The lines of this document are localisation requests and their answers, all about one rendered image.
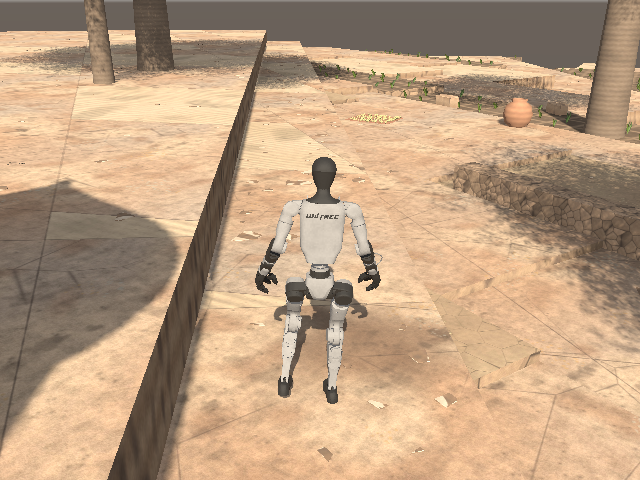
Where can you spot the right robot forearm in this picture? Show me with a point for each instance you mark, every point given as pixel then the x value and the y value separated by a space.
pixel 369 262

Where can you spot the left robot forearm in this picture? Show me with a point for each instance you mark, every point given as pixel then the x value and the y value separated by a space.
pixel 269 260

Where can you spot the right robot upper arm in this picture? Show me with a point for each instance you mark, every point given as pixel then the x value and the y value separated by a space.
pixel 354 212

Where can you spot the robot right hand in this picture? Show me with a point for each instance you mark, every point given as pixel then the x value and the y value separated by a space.
pixel 376 280

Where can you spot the robot torso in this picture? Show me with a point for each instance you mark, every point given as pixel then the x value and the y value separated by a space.
pixel 321 237

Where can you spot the robot left hand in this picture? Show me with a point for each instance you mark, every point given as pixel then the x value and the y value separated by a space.
pixel 261 278

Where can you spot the robot left foot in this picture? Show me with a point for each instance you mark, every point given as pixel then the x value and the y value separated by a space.
pixel 283 387

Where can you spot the left robot upper arm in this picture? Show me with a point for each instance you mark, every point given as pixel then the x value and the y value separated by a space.
pixel 290 209

